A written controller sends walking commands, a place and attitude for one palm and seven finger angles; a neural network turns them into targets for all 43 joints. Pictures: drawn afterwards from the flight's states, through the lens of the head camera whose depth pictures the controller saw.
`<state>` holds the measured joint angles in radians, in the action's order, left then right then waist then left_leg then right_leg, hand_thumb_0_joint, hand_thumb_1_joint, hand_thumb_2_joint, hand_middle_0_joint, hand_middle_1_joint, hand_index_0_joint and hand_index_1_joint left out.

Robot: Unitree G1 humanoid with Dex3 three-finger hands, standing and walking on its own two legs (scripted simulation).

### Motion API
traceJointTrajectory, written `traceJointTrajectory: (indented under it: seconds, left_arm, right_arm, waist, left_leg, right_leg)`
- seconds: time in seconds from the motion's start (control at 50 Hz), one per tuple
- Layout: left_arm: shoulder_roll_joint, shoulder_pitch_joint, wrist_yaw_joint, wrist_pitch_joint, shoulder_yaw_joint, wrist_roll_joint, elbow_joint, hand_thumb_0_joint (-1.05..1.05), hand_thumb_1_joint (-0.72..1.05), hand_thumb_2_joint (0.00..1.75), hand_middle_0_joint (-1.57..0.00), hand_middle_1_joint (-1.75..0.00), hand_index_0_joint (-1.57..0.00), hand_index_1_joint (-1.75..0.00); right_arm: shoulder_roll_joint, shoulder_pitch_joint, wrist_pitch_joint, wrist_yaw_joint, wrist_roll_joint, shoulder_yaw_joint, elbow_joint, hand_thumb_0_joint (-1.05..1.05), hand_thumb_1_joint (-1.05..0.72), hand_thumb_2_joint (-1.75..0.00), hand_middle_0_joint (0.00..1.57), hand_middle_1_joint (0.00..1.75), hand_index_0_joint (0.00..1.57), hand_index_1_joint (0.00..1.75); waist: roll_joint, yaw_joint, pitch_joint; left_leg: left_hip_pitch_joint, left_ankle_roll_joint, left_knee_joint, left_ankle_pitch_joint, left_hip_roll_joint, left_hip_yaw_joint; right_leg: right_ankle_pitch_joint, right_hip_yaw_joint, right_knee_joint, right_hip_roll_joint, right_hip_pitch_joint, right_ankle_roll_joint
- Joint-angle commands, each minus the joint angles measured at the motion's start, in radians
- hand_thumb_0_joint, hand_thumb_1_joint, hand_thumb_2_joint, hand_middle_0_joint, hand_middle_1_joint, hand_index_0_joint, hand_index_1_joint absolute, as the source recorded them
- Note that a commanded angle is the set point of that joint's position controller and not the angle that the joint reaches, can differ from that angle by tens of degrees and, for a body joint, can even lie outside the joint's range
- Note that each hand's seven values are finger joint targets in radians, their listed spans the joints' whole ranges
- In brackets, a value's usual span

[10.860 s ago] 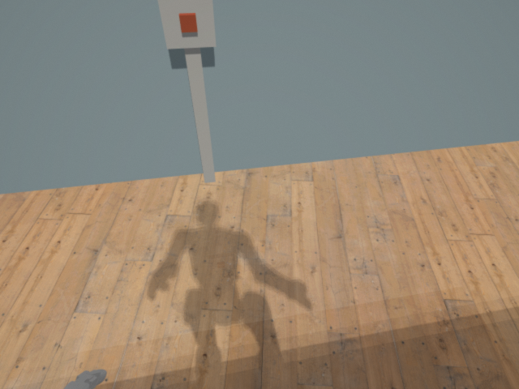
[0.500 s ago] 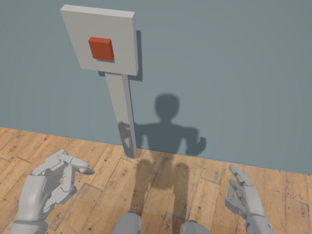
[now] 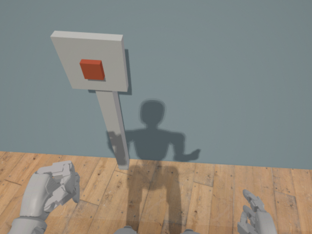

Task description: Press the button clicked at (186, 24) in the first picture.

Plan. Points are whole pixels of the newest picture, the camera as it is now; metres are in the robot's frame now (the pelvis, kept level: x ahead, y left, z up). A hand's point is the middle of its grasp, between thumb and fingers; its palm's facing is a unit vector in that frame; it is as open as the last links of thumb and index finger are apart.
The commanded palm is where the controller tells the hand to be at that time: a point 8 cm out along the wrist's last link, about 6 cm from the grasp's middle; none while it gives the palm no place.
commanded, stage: raise the hand and make a fist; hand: left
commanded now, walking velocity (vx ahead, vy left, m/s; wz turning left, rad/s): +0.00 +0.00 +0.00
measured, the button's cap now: (93, 69) +0.53 +0.22 +0.12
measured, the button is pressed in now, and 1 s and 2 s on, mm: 0 0 0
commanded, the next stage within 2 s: aim a knuckle at the button in 0.88 s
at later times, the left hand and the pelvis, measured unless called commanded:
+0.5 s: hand (54, 161) +0.24 +0.22 +0.11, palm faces +0.04 -1.00 -0.06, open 3.1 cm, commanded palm +0.21 +0.27 +0.12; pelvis +0.02 +0.01 +0.02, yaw +1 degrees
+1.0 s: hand (66, 167) +0.23 +0.20 +0.11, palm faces +0.03 -1.00 -0.06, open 3.1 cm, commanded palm +0.21 +0.25 +0.12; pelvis +0.01 -0.01 +0.03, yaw +0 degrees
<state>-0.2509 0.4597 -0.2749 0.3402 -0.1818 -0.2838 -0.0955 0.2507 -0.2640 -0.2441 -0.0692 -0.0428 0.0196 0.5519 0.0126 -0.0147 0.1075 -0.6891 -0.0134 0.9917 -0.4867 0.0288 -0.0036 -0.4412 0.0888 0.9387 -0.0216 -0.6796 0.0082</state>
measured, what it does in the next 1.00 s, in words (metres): stands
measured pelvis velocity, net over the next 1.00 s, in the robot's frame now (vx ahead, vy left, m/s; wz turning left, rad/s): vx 0.01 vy -0.01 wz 0.01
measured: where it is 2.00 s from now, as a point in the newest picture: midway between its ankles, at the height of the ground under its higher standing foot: outside the picture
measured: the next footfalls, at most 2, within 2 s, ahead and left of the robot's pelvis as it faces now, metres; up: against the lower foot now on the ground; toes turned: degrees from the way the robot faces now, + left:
none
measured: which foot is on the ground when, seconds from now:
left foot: down 0.00-1.00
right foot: down 0.00-1.00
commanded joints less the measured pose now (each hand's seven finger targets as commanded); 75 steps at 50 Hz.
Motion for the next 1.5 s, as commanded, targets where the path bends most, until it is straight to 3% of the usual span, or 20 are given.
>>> traceJointTrajectory:
  seconds: [0.0, 0.12, 0.22, 0.3, 0.32, 0.4, 0.42, 0.48, 0.52, 0.62, 0.66, 0.78, 0.94, 1.04, 1.12, 1.2, 1.24, 1.28, 1.42, 1.48]
  left_arm:
    - [-0.118, -0.029, 0.063, 0.052, -0.124, -0.031, -0.275, 0.0, 0.9, 0.9, -1.3, -1.5, -1.3, -1.5]
    - [-0.091, -0.076, 0.028, -0.045, -0.04, 0.011, -0.186, 0.0, 0.9, 0.9, -1.3, -1.5, -1.3, -1.5]
    - [-0.172, -0.164, 0.011, -0.067, -0.12, -0.009, -0.265, 0.0, 0.9, 0.9, -1.3, -1.5, -1.3, -1.5]
    - [-0.167, -0.2, 0.026, -0.039, -0.146, -0.029, -0.296, 0.0, 0.9, 0.9, -1.3, -1.5, -1.3, -1.5]
    - [-0.166, -0.203, 0.027, -0.041, -0.146, -0.032, -0.271, 0.0, 0.9, 0.9, -1.3, -1.5, -1.3, -1.5]
    - [-0.144, -0.23, -0.002, -0.076, -0.109, -0.028, -0.202, 0.0, 0.9, 0.9, -1.3, -1.5, -1.3, -1.5]
    - [-0.141, -0.237, -0.012, -0.094, -0.1, -0.03, -0.174, 0.0, 0.9, 0.9, -1.3, -1.5, -1.3, -1.5]
    - [-0.168, -0.238, -0.034, -0.135, -0.116, -0.03, -0.172, 0.0, 0.9, 0.9, -1.3, -1.5, -1.3, -1.5]
    - [-0.177, -0.214, -0.035, -0.147, -0.138, -0.04, -0.154, 0.0, 0.9, 0.9, -1.3, -1.5, -1.3, -1.5]
    - [-0.189, -0.237, 0.002, -0.099, -0.176, -0.054, -0.202, 0.0, 0.9, 0.9, -1.3, -1.5, -1.3, -1.5]
    - [-0.171, -0.246, 0.014, -0.072, -0.161, -0.044, -0.216, 0.0, 0.9, 0.9, -1.3, -1.5, -1.3, -1.5]
    - [-0.147, -0.236, -0.005, -0.07, -0.116, -0.027, -0.157, 0.0, 0.9, 0.9, -1.3, -1.5, -1.3, -1.5]
    - [-0.183, -0.262, 0.002, -0.052, -0.155, -0.036, -0.188, 0.0, 0.9, 0.9, -1.3, -1.5, -1.3, -1.5]
    - [-0.172, -0.388, 0.001, -0.043, -0.129, -0.03, -0.088, 0.0, 0.9, 0.9, -1.3, -1.5, -1.3, -1.5]
    - [-0.206, -0.467, -0.027, -0.064, -0.139, -0.028, 0.012, 0.0, 0.9, 0.9, -1.3, -1.5, -1.3, -1.5]
    - [-0.228, -0.583, -0.037, -0.065, -0.152, -0.026, 0.044, 0.0, 0.9, 0.9, -1.3, -1.5, -1.3, -1.5]
    - [-0.257, -0.625, -0.032, -0.056, -0.185, -0.03, 0.081, 0.0, 0.9, 0.9, -1.3, -1.5, -1.3, -1.5]
    - [-0.24, -0.642, -0.028, -0.045, -0.179, -0.033, 0.098, 0.0, 0.9, 0.9, -1.3, -1.5, -1.3, -1.5]
    - [-0.263, -0.651, -0.037, -0.054, -0.203, -0.024, 0.258, 0.0, 0.9, 0.9, -1.3, -1.5, -1.3, -1.5]
    - [-0.242, -0.755, -0.042, -0.046, -0.167, -0.013, 0.254, 0.0, 0.9, 0.9, -1.3, -1.5, -1.3, -1.5]
  right_arm:
    - [0.093, 0.068, -0.058, 0.002, 0.0, 0.024, -0.165, 0.0, -0.9, -0.9, 0.2, 0.3, 0.2, 0.3]
    - [0.113, 0.061, -0.035, 0.011, 0.001, 0.012, -0.171, 0.0, -0.9, -0.9, 0.2, 0.3, 0.2, 0.3]
    - [0.115, 0.059, -0.036, 0.002, 0.005, 0.001, -0.176, 0.0, -0.9, -0.9, 0.2, 0.3, 0.2, 0.3]
    - [0.104, 0.059, -0.042, 0.002, 0.003, -0.01, -0.166, 0.0, -0.9, -0.9, 0.2, 0.3, 0.2, 0.3]
    - [0.107, 0.063, -0.042, 0.003, 0.004, -0.011, -0.158, 0.0, -0.9, -0.9, 0.2, 0.3, 0.2, 0.3]
    - [0.119, 0.063, -0.042, 0.003, -0.003, -0.013, -0.144, 0.0, -0.9, -0.9, 0.2, 0.3, 0.2, 0.3]
    - [0.123, 0.066, -0.041, 0.003, -0.004, -0.015, -0.144, 0.0, -0.9, -0.9, 0.2, 0.3, 0.2, 0.3]
    - [0.128, 0.07, -0.042, -0.003, -0.008, -0.01, -0.15, 0.0, -0.9, -0.9, 0.2, 0.3, 0.2, 0.3]
    - [0.128, 0.076, -0.041, -0.003, -0.005, -0.012, -0.153, 0.0, -0.9, -0.9, 0.2, 0.3, 0.2, 0.3]
    - [0.12, 0.077, -0.042, 0.003, 0.002, -0.011, -0.153, 0.0, -0.9, -0.9, 0.2, 0.3, 0.2, 0.3]
    - [0.113, 0.069, -0.046, 0.009, 0.001, -0.01, -0.148, 0.0, -0.9, -0.9, 0.2, 0.3, 0.2, 0.3]
    - [0.125, 0.065, -0.046, 0.009, -0.002, -0.004, -0.14, 0.0, -0.9, -0.9, 0.2, 0.3, 0.2, 0.3]
    - [0.116, 0.079, -0.053, 0.0, -0.001, -0.01, -0.14, 0.0, -0.9, -0.9, 0.2, 0.3, 0.2, 0.3]
    - [0.126, 0.074, -0.054, -0.006, -0.002, -0.011, -0.105, 0.0, -0.9, -0.9, 0.2, 0.3, 0.2, 0.3]
    - [0.134, 0.069, -0.045, -0.016, -0.004, -0.01, -0.093, 0.0, -0.9, -0.9, 0.2, 0.3, 0.2, 0.3]
    - [0.129, 0.077, -0.039, -0.023, -0.006, -0.011, -0.09, 0.0, -0.9, -0.9, 0.2, 0.3, 0.2, 0.3]
    - [0.13, 0.073, -0.032, -0.023, -0.003, -0.012, -0.083, 0.0, -0.9, -0.9, 0.2, 0.3, 0.2, 0.3]
    - [0.123, 0.073, -0.03, -0.02, -0.002, -0.012, -0.084, 0.0, -0.9, -0.9, 0.2, 0.3, 0.2, 0.3]
    - [0.138, 0.041, 0.006, -0.007, -0.002, 0.001, -0.079, 0.0, -0.9, -0.9, 0.2, 0.3, 0.2, 0.3]
    - [0.139, 0.033, 0.02, -0.005, -0.003, 0.003, -0.079, 0.0, -0.9, -0.9, 0.2, 0.3, 0.2, 0.3]
  waist:
    - [0.081, 0.033, 0.17]
    - [0.048, 0.0, 0.07]
    - [0.045, 0.017, 0.15]
    - [0.081, 0.025, 0.167]
    - [0.052, 0.022, 0.153]
    - [0.088, 0.012, 0.113]
    - [0.038, 0.005, 0.096]
    - [0.065, 0.021, 0.122]
    - [0.011, 0.029, 0.12]
    - [0.021, 0.037, 0.108]
    - [0.082, 0.033, 0.107]
    - [0.046, 0.015, 0.078]
    - [0.037, 0.025, 0.106]
    - [0.004, -0.007, 0.038]
    - [-0.024, -0.01, 0.068]
    - [0.037, -0.001, 0.133]
    - [0.013, 0.003, 0.151]
    - [0.044, 0.01, 0.172]
    - [-0.02, 0.014, 0.172]
    - [0.033, -0.003, 0.18]
  left_leg:
    - [0.161, 0.003, -0.21, 0.311, -0.021, 0.041]
    - [0.165, 0.002, -0.234, 0.32, -0.014, 0.051]
    - [0.226, 0.006, -0.25, 0.37, -0.014, 0.055]
    - [0.272, 0.019, -0.271, 0.4, -0.012, 0.06]
    - [0.262, 0.015, -0.27, 0.396, -0.012, 0.059]
    - [0.263, 0.015, -0.291, 0.371, -0.013, 0.054]
    - [0.248, 0.009, -0.295, 0.349, -0.014, 0.056]
    - [0.272, 0.007, -0.315, 0.357, -0.017, 0.05]
    - [0.258, 0.004, -0.317, 0.363, -0.019, 0.048]
    - [0.258, 0.006, -0.321, 0.362, -0.025, 0.034]
    - [0.282, 0.01, -0.326, 0.366, -0.025, 0.03]
    - [0.249, 0.002, -0.319, 0.294, -0.029, 0.024]
    - [0.26, -0.003, -0.323, 0.296, -0.029, 0.025]
    - [0.231, -0.003, -0.312, 0.235, -0.031, 0.026]
    - [0.214, -0.01, -0.301, 0.229, -0.036, 0.02]
    - [0.246, -0.007, -0.303, 0.269, -0.038, 0.014]
    - [0.231, -0.007, -0.299, 0.287, -0.037, 0.014]
    - [0.251, -0.005, -0.303, 0.321, -0.039, 0.008]
    - [0.217, -0.004, -0.302, 0.373, -0.036, -0.004]
    - [0.241, -0.003, -0.302, 0.381, -0.036, -0.006]
  right_leg:
    - [0.209, 0.002, -0.14, 0.029, 0.167, 0.011]
    - [0.239, 0.008, -0.173, 0.033, 0.154, 0.008]
    - [0.286, 0.005, -0.187, 0.034, 0.218, 0.01]
    - [0.291, 0.012, -0.194, 0.034, 0.229, 0.012]
    - [0.295, 0.008, -0.2, 0.038, 0.239, 0.013]
    - [0.283, 0.009, -0.227, 0.032, 0.235, 0.01]
    - [0.272, 0.008, -0.238, 0.035, 0.246, 0.01]
    - [0.284, 0.001, -0.258, 0.028, 0.278, 0.01]
    - [0.299, 0.0, -0.265, 0.031, 0.305, 0.009]
    - [0.302, -0.008, -0.269, 0.034, 0.315, 0.009]
    - [0.301, -0.008, -0.269, 0.032, 0.298, 0.012]
    - [0.244, -0.023, -0.29, 0.026, 0.278, 0.006]
    - [0.24, -0.031, -0.295, 0.026, 0.307, 0.004]
    - [0.177, -0.042, -0.31, 0.025, 0.25, -0.002]
    - [0.159, -0.069, -0.326, 0.017, 0.269, -0.006]
    - [0.219, -0.07, -0.311, 0.011, 0.299, -0.003]
    - [0.237, -0.079, -0.306, 0.011, 0.324, -0.004]
    - [0.294, -0.074, -0.294, 0.011, 0.337, -0.002]
    - [0.39, -0.072, -0.279, 0.011, 0.36, -0.003]
    - [0.404, -0.066, -0.271, 0.013, 0.328, -0.001]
